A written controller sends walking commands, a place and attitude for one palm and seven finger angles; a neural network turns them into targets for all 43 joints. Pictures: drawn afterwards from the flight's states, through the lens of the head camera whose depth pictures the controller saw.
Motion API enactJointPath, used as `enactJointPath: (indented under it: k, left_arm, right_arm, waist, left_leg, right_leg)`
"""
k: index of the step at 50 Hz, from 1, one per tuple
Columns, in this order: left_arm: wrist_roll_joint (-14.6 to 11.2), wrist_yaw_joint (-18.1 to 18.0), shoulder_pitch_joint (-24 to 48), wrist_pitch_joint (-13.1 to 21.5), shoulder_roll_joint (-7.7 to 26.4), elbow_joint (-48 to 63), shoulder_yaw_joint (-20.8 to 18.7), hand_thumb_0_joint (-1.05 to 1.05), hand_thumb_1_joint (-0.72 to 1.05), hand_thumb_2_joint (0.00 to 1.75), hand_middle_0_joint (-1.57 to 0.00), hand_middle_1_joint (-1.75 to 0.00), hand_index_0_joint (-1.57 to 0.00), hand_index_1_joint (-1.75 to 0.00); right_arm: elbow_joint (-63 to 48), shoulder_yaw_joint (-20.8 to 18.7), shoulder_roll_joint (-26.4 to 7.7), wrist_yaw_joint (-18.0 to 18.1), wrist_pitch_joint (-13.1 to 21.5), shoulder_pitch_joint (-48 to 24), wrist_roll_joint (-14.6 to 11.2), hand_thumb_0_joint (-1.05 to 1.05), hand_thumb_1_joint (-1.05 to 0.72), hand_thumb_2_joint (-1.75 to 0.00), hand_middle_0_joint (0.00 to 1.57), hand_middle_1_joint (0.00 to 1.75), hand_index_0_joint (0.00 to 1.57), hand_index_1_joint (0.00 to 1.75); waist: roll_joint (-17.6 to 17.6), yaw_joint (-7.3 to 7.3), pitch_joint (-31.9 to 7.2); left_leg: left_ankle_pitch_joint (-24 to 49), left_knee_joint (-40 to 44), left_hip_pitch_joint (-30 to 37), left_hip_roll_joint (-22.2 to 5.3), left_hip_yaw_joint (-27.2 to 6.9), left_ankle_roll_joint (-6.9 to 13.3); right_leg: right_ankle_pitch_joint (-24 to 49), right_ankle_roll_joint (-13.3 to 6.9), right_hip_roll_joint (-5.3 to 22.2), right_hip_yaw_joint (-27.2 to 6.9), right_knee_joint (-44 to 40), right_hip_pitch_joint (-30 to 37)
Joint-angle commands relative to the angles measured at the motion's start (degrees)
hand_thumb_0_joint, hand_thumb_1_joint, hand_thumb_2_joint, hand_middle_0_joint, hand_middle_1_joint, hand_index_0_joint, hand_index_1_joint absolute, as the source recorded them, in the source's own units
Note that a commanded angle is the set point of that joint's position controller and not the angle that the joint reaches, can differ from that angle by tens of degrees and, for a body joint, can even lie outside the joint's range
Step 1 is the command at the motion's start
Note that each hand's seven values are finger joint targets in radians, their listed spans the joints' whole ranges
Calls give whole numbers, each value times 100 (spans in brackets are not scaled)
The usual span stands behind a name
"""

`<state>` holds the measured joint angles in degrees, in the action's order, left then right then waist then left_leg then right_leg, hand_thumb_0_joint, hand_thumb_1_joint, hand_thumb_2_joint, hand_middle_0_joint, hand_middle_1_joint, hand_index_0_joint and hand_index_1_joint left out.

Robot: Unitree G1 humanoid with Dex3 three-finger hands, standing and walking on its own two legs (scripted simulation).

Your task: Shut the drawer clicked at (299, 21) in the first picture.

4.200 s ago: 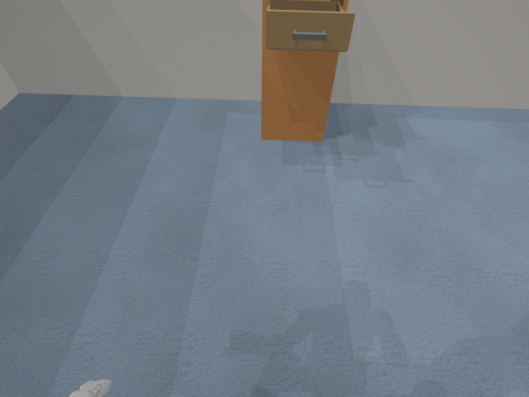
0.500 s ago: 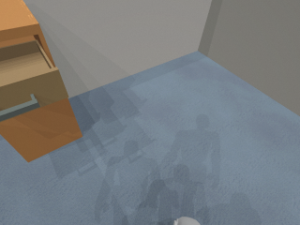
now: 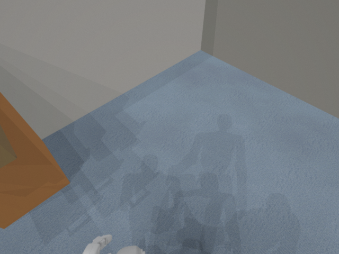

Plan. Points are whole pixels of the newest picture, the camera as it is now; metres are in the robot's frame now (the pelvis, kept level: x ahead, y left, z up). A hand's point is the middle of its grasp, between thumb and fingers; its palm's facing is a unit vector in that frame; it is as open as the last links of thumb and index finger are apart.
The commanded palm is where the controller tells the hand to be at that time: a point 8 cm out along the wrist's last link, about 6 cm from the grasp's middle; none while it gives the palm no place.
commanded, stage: turn to face it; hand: left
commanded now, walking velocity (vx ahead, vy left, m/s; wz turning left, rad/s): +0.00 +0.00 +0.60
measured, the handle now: out of the picture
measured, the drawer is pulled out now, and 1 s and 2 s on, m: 0.30 0.30 0.30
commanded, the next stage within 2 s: take the last steps up to it in 1.04 s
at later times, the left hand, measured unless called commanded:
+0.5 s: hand out of the picture +0.02 +0.28 -0.16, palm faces +0.33 -0.91 -0.27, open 7.3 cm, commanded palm none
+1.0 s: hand out of the picture -0.02 +0.16 -0.14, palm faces +0.55 -0.79 -0.26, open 7.3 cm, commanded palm none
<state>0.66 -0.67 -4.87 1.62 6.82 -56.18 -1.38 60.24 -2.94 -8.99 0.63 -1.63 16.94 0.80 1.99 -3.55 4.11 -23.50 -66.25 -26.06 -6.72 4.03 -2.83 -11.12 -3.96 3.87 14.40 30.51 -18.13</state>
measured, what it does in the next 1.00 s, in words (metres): steps on the spot, turning left: left foot, then right foot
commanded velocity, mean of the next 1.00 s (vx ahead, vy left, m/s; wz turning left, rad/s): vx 0.00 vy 0.00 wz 0.52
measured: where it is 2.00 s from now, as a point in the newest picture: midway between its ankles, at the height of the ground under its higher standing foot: outside the picture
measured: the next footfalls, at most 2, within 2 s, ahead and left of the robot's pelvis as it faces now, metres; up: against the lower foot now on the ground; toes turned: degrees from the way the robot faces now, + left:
left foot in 0.24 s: +0.06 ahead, +0.15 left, +0.00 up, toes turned +19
right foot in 0.74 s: +0.10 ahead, -0.10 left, +0.00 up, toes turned +22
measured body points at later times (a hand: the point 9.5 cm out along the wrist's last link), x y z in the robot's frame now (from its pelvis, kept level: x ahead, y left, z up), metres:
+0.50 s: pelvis +0.02 +0.04 +0.01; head +0.05 +0.07 +0.46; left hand +0.00 +0.33 -0.14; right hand +0.14 -0.18 -0.13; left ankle +0.02 +0.13 -0.73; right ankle +0.04 -0.12 -0.65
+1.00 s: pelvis +0.02 -0.04 +0.01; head +0.05 -0.05 +0.46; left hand -0.05 +0.20 -0.12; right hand +0.22 -0.23 -0.15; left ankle -0.09 +0.09 -0.65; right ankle +0.07 -0.12 -0.73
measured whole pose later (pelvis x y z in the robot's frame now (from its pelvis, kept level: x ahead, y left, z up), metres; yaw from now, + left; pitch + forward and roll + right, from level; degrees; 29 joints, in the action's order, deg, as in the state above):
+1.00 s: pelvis +0.02 -0.04 +0.01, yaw +33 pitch -1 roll +3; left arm 1.1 -1.0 -12.8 -0.8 9.1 -51.8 -1.4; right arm 53.9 -5.7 -15.9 -1.5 -5.1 10.7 1.3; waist 1.7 -0.8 3.9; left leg -21.7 -62.5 -27.1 -2.0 -0.6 -4.4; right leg -16.2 -1.1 6.0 9.8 29.0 -11.7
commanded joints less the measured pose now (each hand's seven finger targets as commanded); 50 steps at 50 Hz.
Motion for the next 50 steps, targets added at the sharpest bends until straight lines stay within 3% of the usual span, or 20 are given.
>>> enactJointPath:
  k: [1, 7, 10, 11, 12, 13, 14, 15, 17, 21, 28, 34, 35, 36, 37, 38, 40, 42, 45, 50]
  left_arm:
    - [49, -134, -377, -14, 1020, 261, -273, 0, 90, 90, -20, -30, -20, -30]
    - [122, -166, -388, -153, 1237, 426, -436, 0, 90, 90, -20, -30, -20, -30]
    - [68, -127, -435, -228, 1251, 465, -456, 0, 90, 90, -20, -30, -20, -30]
    - [16, -103, -421, -285, 1125, 559, -446, 0, 90, 90, -20, -30, -20, -30]
    - [-26, -48, -364, -321, 785, 813, -404, 0, 90, 90, -20, -30, -20, -30]
    - [43, -32, 145, -332, 872, 1031, -367, 0, 90, 90, -20, -30, -20, -30]
    - [64, 3, 157, -340, 861, 1016, -408, 0, 90, 90, -20, -30, -20, -30]
    - [79, 23, 110, -326, 819, 932, -432, 0, 90, 90, -20, -30, -20, -30]
    - [68, 47, -268, -302, 975, 736, -465, 0, 90, 90, -20, -30, -20, -30]
    - [19, 1, -424, -314, 1046, 634, -434, 0, 90, 90, -20, -30, -20, -30]
    - [-29, -67, -170, -364, 1086, 830, -386, 0, 90, 90, -20, -30, -20, -30]
    - [-67, -95, -839, -290, 1135, 766, -386, 0, 90, 90, -20, -30, -20, -30]
    - [-54, -108, -1018, -244, 1250, 748, -404, 0, 90, 90, -20, -30, -20, -30]
    - [11, -147, -1227, -188, 1582, 743, -476, 0, 90, 90, -20, -30, -20, -30]
    - [109, -167, -1170, -166, 2136, 829, -571, 0, 90, 90, -20, -30, -20, -30]
    - [54, -183, -987, -193, 2098, 948, -506, 0, 90, 90, -20, -30, -20, -30]
    - [42, -190, -254, -169, 1622, 1078, -438, 0, 90, 90, -20, -30, -20, -30]
    - [34, -137, -147, -114, 1370, 1095, -323, 0, 90, 90, -20, -30, -20, -30]
    - [48, -141, -585, -92, 1370, 953, -320, 0, 90, 90, -20, -30, -20, -30]
    - [107, -130, -1220, -107, 1574, 658, -370, 0, 90, 90, -20, -30, -20, -30]
  right_arm:
    - [-203, -52, -213, -55, -80, 513, 21, 0, -90, -90, 20, 30, 20, 30]
    - [-698, -119, -320, -152, -56, -150, 30, 0, -90, -90, 20, 30, 20, 30]
    - [-779, -179, -504, -159, -24, 61, 56, 0, -90, -90, 20, 30, 20, 30]
    - [-753, -246, -822, -161, 17, 363, 81, 0, -90, -90, 20, 30, 20, 30]
    - [-834, -374, -1414, -112, 57, 524, 121, 0, -90, -90, 20, 30, 20, 30]
    - [-821, -422, -1652, -59, 58, 634, 141, 0, -90, -90, 20, 30, 20, 30]
    - [-831, -404, -1573, -2, 89, 438, 130, 0, -90, -90, 20, 30, 20, 30]
    - [-911, -384, -1449, 23, 126, 134, 101, 0, -90, -90, 20, 30, 20, 30]
    - [-1053, -276, -1274, 50, 186, -312, 63, 0, -90, -90, 20, 30, 20, 30]
    - [-1039, -299, -1314, 65, 215, -135, 29, 0, -90, -90, 20, 30, 20, 30]
    - [-974, -363, -1475, 1, 75, -149, 59, 0, -90, -90, 20, 30, 20, 30]
    - [-1177, -422, -1564, -58, -27, -690, 52, 0, -90, -90, 20, 30, 20, 30]
    - [-1227, -413, -1484, -78, -31, -770, 13, 0, -90, -90, 20, 30, 20, 30]
    - [-1292, -376, -1180, -107, -40, -714, -37, 0, -90, -90, 20, 30, 20, 30]
    - [-1469, -316, -812, -114, -43, -767, -36, 0, -90, -90, 20, 30, 20, 30]
    - [-1479, -387, -1169, -116, -68, -912, 34, 0, -90, -90, 20, 30, 20, 30]
    - [-1237, -415, -1092, -173, -178, -696, 61, 0, -90, -90, 20, 30, 20, 30]
    - [-1064, -366, -1027, -220, -200, -486, 72, 0, -90, -90, 20, 30, 20, 30]
    - [-1038, -327, -971, -227, -200, -635, 41, 0, -90, -90, 20, 30, 20, 30]
    - [-1143, -214, -849, -194, -180, -1220, 13, 0, -90, -90, 20, 30, 20, 30]
  waist:
    - [-793, 182, -525]
    - [-952, 354, -348]
    - [-382, 210, -481]
    - [578, 49, -519]
    - [2213, -48, -352]
    - [1764, -239, -331]
    - [1158, -69, -415]
    - [1283, 82, -558]
    - [794, 259, -840]
    - [232, 200, -1106]
    - [627, 78, -658]
    - [793, 381, -756]
    - [550, 500, -826]
    - [-352, 600, -925]
    - [-2142, 649, -657]
    - [-1596, 625, -525]
    - [-1261, 201, -165]
    - [-1128, 100, -50]
    - [-1175, 287, -209]
    - [-1164, 619, -312]
  left_leg:
    - [168, 453, 93, -83, -10, -71]
    - [-101, 1850, 192, -115, 204, 4]
    - [681, 3102, 984, 85, 322, 63]
    - [1040, 4066, 1239, -289, -497, 276]
    - [2099, 4958, 1503, -1575, -2495, 953]
    - [2353, 5201, 1360, -2010, -3013, 1473]
    - [2173, 5163, 1345, -1756, -2699, 1464]
    - [2194, 5034, 1422, -1397, -2419, 1242]
    - [2847, 4725, 1868, -944, -1656, 999]
    - [3840, 4564, 2414, -788, -1477, 1113]
    - [2969, 4686, 1931, -779, -2068, 1301]
    - [2407, 4341, 962, -361, -2354, 1048]
    - [2167, 4067, 576, -157, -2264, 855]
    - [1119, 3258, -250, 307, -1802, 489]
    - [-751, 1705, -1214, 1170, -625, -1]
    - [-960, 606, -917, 840, -897, 82]
    - [-226, -219, -787, 650, -915, 60]
    - [335, -525, -748, 575, -668, -63]
    - [415, -191, -731, 527, -498, -161]
    - [-176, 1142, -341, 505, -237, -178]
  right_leg:
    - [924, -323, 1751, -776, -1595, 273]
    - [76, -292, 2026, -616, -1225, 403]
    - [-248, 42, 1786, -293, -329, 128]
    - [-835, 344, 1337, -48, 615, -307]
    - [-2336, 850, 510, 47, 1922, -1529]
    - [-2595, 811, 253, -672, 3132, -1746]
    - [-2031, 753, 374, -1107, 3583, -1845]
    - [-1648, 792, 345, -1212, 3803, -2003]
    - [-1020, 870, 312, -1327, 3893, -1910]
    - [-910, 1002, 214, -1387, 3516, -1711]
    - [-1419, 999, 56, -1407, 2221, -1108]
    - [-789, 820, -276, -1243, 297, 480]
    - [-307, 774, -196, -1276, -497, 1089]
    - [-576, 519, 674, -2068, -1383, 1865]
    - [-485, -163, 2268, -3692, -1821, 1807]
    - [-333, -448, 2534, -3511, -1805, 832]
    - [-353, -219, 1810, -2703, -1722, 277]
    - [406, -81, 1320, -1795, -1415, 382]
    - [816, -111, 1294, -1477, -1305, 880]
    - [1709, -353, 1541, -1521, -1096, 1334]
